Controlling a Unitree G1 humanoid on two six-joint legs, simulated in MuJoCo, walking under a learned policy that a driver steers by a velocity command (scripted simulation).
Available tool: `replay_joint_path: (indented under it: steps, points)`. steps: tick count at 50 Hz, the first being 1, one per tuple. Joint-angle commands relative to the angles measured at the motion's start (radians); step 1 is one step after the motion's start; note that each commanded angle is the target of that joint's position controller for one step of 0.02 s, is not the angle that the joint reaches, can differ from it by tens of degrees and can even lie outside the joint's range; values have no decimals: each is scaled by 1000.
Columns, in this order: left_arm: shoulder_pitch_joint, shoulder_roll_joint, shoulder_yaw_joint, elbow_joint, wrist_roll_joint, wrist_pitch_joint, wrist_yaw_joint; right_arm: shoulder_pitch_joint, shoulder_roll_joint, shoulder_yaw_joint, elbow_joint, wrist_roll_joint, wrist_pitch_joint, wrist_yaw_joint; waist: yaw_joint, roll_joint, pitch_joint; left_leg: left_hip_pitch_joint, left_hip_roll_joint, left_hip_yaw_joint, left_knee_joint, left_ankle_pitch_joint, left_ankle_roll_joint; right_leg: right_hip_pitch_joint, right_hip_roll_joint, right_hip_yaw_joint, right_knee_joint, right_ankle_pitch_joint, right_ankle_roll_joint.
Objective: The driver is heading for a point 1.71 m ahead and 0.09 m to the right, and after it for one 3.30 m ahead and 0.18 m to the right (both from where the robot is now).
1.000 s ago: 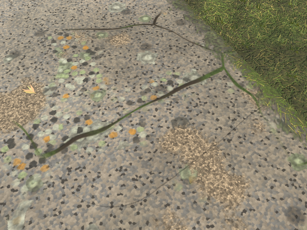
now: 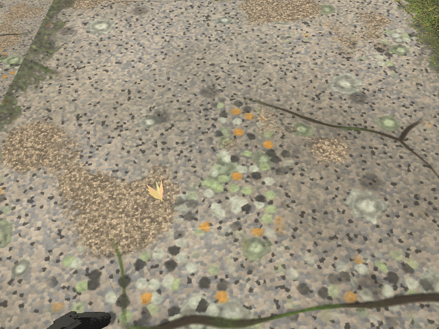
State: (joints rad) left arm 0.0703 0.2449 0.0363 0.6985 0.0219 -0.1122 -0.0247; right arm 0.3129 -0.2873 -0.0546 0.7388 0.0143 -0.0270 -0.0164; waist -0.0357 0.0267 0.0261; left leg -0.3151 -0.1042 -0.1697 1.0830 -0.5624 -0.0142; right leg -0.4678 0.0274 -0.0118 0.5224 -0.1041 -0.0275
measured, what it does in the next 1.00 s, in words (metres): steps on the spot: left foot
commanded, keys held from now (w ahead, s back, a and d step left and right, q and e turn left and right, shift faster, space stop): no key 1.00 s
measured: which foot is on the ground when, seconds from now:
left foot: up 0.00-0.22, down 0.24-1.00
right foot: down 0.00-1.00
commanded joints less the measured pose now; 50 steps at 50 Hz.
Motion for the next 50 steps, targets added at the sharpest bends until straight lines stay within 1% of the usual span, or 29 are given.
replay_joint_path:
  steps: [1, 2, 3, 4, 5, 6, 7, 8, 9, 10, 11, 12, 13, 14, 15, 16, 17, 18, 20, 23, 28, 38, 50]
  points:
    - [96, 90, 18, -28, -8, 26, 5, -11, -125, -28, -79, -6, 20, -8, 61, -71, -176, -310, 110, 9, 161, 2, -44, 424, -333, 369, -134, 368, -230]
    - [52, 80, 11, -26, -3, 30, 5, -15, -102, -26, -85, -11, 35, -11, 25, -99, -139, -236, 147, 27, 56, 30, -43, 313, -294, 314, -166, 331, -204]
    - [22, 88, 14, -19, 1, 37, 4, 12, -64, -17, -76, -10, 46, -12, 0, -134, -115, -148, 147, 68, -59, 48, -47, 219, -245, 247, -193, 328, -185]
    - [5, 100, 18, -15, 5, 42, 3, 32, -35, -9, -66, -11, 49, -16, -8, -164, -114, -74, 135, 105, -152, 58, -54, 166, -215, 191, -203, 381, -185]
    - [8, 110, 22, -8, 6, 44, 5, 36, -20, -3, -60, -16, 48, -18, -5, -177, -134, -23, 132, 119, -228, 88, -56, 161, -209, 165, -200, 432, -193]
    - [20, 118, 24, 2, 3, 47, 8, 34, -17, -1, -54, -17, 46, -19, 1, -178, -164, 15, 133, 122, -291, 150, -55, 179, -217, 161, -193, 449, -201]
    - [30, 123, 26, 11, -3, 50, 9, 34, -25, -3, -49, -16, 47, -19, 5, -173, -189, 49, 133, 124, -344, 214, -52, 195, -227, 164, -190, 412, -204]
    - [30, 123, 25, 16, -9, 55, 11, 33, -33, -5, -43, -16, 50, -18, 3, -164, -199, 87, 132, 129, -403, 277, -45, 192, -231, 164, -188, 325, -200]
    - [18, 119, 21, 19, -14, 61, 12, 28, -33, -6, -38, -18, 53, -16, -5, -156, -190, 134, 127, 140, -476, 346, -33, 167, -223, 159, -189, 194, -186]
    - [12, 110, 16, 23, -17, 66, 11, 16, -31, -7, -36, -25, 56, -13, -10, -150, -168, 180, 118, 151, -549, 399, -17, 131, -203, 154, -193, 21, -159]
    - [33, 86, 6, 35, -16, 68, 8, -16, -39, -8, -49, -38, 58, -13, -3, -134, -135, 208, 131, 130, -601, 423, 3, 91, -175, 153, -201, -157, -111]
    - [54, 65, -4, 46, -6, 68, 6, -43, -65, -10, -70, -50, 58, -15, 9, -94, -106, 224, 192, 58, -633, 439, 31, 49, -144, 143, -185, -312, -56]
    - [96, 78, 0, 50, 3, 68, 4, -79, -130, -23, -82, -43, 59, -21, 62, 2, -55, 149, 227, 21, -636, 342, 66, 39, -75, 89, -162, -371, -14]
    - [86, 76, 1, 54, 1, 72, 9, -82, -106, -24, -65, -38, 55, -17, 58, 66, -31, 21, 201, 33, -662, 144, 75, 125, -46, 38, -128, -306, 10]
    - [70, 84, 2, 57, -1, 75, 14, -92, -65, -14, -66, -40, 46, -14, 49, 68, -2, -28, 180, 42, -681, 107, 64, 159, -45, 35, -100, -258, 16]
    - [74, 78, 2, 65, -5, 77, 20, -99, -47, -8, -61, -43, 36, -13, 54, 76, 3, -39, 176, 48, -681, 148, 48, 177, -49, 33, -83, -216, 10]
    - [85, 79, 3, 74, -4, 80, 24, -101, -43, -6, -61, -41, 26, -11, 55, 77, 1, -29, 171, 54, -670, 212, 37, 183, -51, 35, -72, -178, 4]
    - [96, 78, 3, 80, -2, 80, 26, -94, -41, -6, -57, -37, 17, -11, 56, 68, -12, -8, 170, 58, -651, 275, 32, 189, -52, 34, -64, -138, 0]
    - [96, 73, 3, 92, -5, 77, 26, -72, -45, -8, -49, -30, 8, -13, 49, 37, -41, 29, 167, 64, -618, 370, 30, 203, -55, 34, -49, -68, -4]
    - [87, 72, 4, 109, -12, 78, 25, -65, -45, -8, -45, -27, 8, -15, 43, 11, -61, 55, 159, 73, -593, 452, 33, 223, -60, 35, -31, 5, -1]
    - [82, 77, 7, 146, -17, 89, 30, -60, -38, -8, -31, -24, 13, -16, 43, -18, -65, 71, 150, 82, -581, 511, 34, 246, -64, 38, -18, 54, 3]
    - [68, 84, 13, 227, -21, 107, 48, -53, -26, -10, 32, -22, 14, -21, 48, -22, -45, 82, 136, 100, -601, 515, 29, 269, -68, 43, -29, 53, 8]
    - [72, 75, 15, 319, -22, 116, 59, -38, -17, -7, 141, -21, 13, -29, 50, -22, -10, 81, 125, 119, -644, 440, 23, 270, -63, 38, -68, -12, 12]
Velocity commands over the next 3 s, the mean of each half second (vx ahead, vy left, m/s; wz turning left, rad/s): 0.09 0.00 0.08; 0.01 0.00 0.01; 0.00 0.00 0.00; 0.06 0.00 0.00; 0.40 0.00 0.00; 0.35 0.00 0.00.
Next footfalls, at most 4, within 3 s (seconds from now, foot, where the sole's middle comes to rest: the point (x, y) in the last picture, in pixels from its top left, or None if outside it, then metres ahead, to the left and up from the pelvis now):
0.24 left None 0.11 0.14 -0.76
2.52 right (255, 304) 0.52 -0.08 -0.76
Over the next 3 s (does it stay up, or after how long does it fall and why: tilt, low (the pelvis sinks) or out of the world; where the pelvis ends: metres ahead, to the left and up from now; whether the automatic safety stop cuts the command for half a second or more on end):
stays up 0.55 0.03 0.01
